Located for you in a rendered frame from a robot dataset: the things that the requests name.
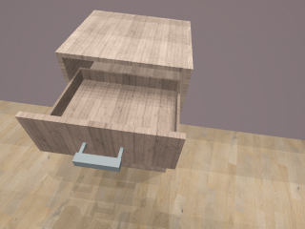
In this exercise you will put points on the handle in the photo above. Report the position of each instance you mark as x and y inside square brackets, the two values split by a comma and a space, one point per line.
[106, 163]

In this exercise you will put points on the cabinet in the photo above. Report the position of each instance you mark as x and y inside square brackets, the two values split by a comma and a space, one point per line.
[130, 43]

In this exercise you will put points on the drawer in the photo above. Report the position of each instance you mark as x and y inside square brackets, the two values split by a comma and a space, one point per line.
[112, 110]

